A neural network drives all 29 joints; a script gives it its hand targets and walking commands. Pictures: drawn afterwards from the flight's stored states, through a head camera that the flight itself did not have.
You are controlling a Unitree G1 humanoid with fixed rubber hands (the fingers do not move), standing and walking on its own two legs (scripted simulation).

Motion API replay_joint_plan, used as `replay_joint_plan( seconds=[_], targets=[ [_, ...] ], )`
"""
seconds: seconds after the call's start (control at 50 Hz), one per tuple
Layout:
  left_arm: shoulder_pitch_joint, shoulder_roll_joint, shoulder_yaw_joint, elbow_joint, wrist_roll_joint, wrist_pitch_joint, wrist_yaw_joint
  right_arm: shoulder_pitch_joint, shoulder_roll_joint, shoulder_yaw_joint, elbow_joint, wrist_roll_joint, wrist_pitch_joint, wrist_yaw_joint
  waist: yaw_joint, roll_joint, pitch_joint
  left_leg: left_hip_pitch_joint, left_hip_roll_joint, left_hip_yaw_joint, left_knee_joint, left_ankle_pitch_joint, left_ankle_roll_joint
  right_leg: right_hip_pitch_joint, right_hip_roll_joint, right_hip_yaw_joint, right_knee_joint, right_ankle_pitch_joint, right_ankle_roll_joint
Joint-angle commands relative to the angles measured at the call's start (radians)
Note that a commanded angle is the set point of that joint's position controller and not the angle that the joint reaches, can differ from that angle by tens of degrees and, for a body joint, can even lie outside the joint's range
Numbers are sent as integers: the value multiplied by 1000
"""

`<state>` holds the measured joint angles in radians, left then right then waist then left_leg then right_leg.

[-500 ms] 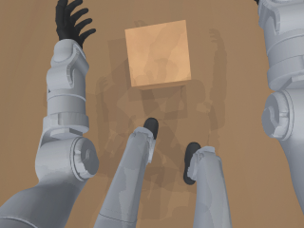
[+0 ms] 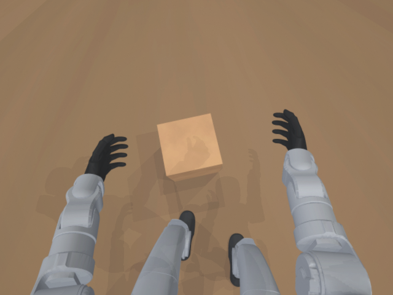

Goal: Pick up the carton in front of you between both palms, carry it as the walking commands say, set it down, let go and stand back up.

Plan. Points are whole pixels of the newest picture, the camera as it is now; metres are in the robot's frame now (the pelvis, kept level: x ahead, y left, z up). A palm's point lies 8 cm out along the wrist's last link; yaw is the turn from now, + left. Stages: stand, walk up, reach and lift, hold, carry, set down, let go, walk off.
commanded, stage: let go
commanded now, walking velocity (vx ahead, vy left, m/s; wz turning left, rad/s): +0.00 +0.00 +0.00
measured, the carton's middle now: (190, 150) +0.46 +0.12 -0.59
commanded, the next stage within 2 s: stand in 1.06 s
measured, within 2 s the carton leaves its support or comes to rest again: neither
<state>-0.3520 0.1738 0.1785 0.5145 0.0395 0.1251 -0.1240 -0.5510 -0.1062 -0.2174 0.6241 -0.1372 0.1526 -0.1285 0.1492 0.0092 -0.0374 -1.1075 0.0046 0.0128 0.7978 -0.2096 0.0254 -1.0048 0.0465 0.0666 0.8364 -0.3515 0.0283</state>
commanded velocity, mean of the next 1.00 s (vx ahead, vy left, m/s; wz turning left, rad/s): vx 0.00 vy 0.00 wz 0.00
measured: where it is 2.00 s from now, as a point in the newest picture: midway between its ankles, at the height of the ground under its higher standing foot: (210, 256)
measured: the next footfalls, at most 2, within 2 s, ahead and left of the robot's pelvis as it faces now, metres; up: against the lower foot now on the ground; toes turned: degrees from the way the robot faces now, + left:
none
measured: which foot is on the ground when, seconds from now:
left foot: down 0.00-1.00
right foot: down 0.00-1.00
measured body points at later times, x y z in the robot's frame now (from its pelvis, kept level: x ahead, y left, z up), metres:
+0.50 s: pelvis +0.06 -0.02 +0.05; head +0.13 -0.02 +0.50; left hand +0.22 +0.23 -0.02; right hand +0.30 -0.22 -0.04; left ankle +0.07 +0.10 -0.68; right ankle +0.01 -0.14 -0.68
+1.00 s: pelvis +0.05 -0.03 +0.05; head +0.06 -0.02 +0.50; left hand +0.21 +0.23 -0.02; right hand +0.24 -0.25 -0.02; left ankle +0.07 +0.10 -0.68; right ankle +0.01 -0.14 -0.68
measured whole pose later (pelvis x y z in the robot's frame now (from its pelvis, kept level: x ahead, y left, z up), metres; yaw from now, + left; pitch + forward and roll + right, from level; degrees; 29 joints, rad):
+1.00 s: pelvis +0.05 -0.03 +0.05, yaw +4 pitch -4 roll +1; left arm 0.21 0.24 0.04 0.38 0.02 0.23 -0.03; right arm 0.21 -0.20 -0.02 0.47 0.01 0.10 0.03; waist 0.01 -0.03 0.07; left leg -0.20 -0.02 -0.04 0.49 -0.22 -0.01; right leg -0.07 0.02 0.02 0.50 -0.36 -0.02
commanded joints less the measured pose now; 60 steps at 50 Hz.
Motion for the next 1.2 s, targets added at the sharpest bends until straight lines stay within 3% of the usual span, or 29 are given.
replay_joint_plan(
  seconds=[0.0, 0.08, 0.18, 0.3, 0.42, 0.52, 0.64, 0.68, 0.7, 0.72, 0.76, 0.84, 1.04, 1.06, 1.1, 1.14, 1.18],
  targets=[
    [86, 94, -45, -104, -28, -43, -3, -62, -72, 8, -109, 12, -61, 10, 19, -18, -553, 800, -20, -54, -75, 163, -54, 97, 34, -65, -165, -32, -16],
    [231, 91, -109, -170, -54, -69, 18, 100, -91, 21, -96, 31, -100, 31, 3, 26, -454, 918, -10, -82, -130, 204, -61, 169, 28, -66, -201, -19, -31],
    [397, 93, -153, -258, -72, -85, 42, 294, -118, 37, -97, 54, -136, 50, -25, 54, -368, 1060, 3, -98, -169, 370, -63, 266, 22, -69, -266, 37, -42],
    [512, 114, -159, -278, -82, -96, 52, 466, -127, 67, -136, 68, -156, 80, -67, 11, -261, 1097, -12, -77, -214, 459, -55, 456, 8, -60, -346, 146, -38],
    [547, 130, -136, -218, -78, -92, 50, 588, -135, 110, -185, 88, -147, 114, -102, -49, -161, 1087, -41, -45, -286, 422, -47, 633, -10, -41, -413, 297, -15],
    [595, 138, -116, -175, -61, -85, 54, 696, -150, 144, -228, 114, -129, 146, -119, -55, -104, 1113, -61, -35, -334, 406, -37, 720, -21, -24, -455, 411, -5],
    [586, 151, -94, -161, -39, -60, 56, 728, -161, 171, -283, 140, -99, 176, -120, -55, -5, 1114, -74, -18, -368, 285, -31, 752, -46, -8, -496, 412, 6],
    [575, 155, -90, -165, -33, -49, 55, 725, -165, 172, -294, 142, -89, 181, -122, -56, 27, 1122, -74, -12, -369, 248, -31, 744, -53, -6, -509, 382, 8],
    [545, 181, -84, -213, -6, 5, 79, 762, -163, 188, -233, 150, -115, 163, -122, -40, -16, 1079, -101, 1, -339, 212, -40, 788, -63, -13, -475, 475, 7],
    [556, 179, -98, -201, -14, 19, 87, 740, -166, 186, -253, 153, -117, 155, -133, -65, -4, 1067, -100, 0, -335, 183, -34, 779, -63, -5, -461, 494, 17],
    [545, 177, -99, -204, -18, 34, 93, 716, -173, 190, -253, 161, -112, 152, -124, -69, 18, 1043, -101, 2, -325, 149, -33, 766, -65, -1, -458, 467, 20],
    [525, 172, -101, -215, -19, 62, 96, 726, -182, 182, -245, 154, -91, 148, -136, -73, 55, 1046, -95, 5, -317, 124, -35, 744, -58, -9, -466, 395, 15],
    [512, 156, -110, -254, -17, 108, 107, 732, -191, 157, -251, 136, -52, 163, -152, -26, 71, 1118, -69, -10, -328, 136, -42, 716, -32, -42, -470, 218, -22],
    [478, 259, -88, -115, -6, 21, 139, 744, -311, 130, -92, 82, -86, 127, -148, -179, 70, 936, 33, -69, -325, 6, -42, 691, -67, -5, -462, -9, -1],
    [509, 236, -90, -85, 14, -43, 143, 736, -337, 121, -72, 73, -116, 117, -157, -86, 86, 854, 45, -110, -371, -169, -24, 703, -69, 32, -449, -132, -24],
    [525, 233, -92, -57, 14, -75, 134, 702, -336, 123, -47, 78, -136, 119, -147, 7, 74, 796, 60, -145, -413, -267, -6, 746, -64, 30, -403, -99, -35],
    [540, 245, -91, -20, 12, -96, 124, 676, -335, 125, -22, 85, -146, 124, -137, 46, 35, 794, 73, -155, -425, -231, 10, 790, -66, 22, -376, -7, -36]
  ],
)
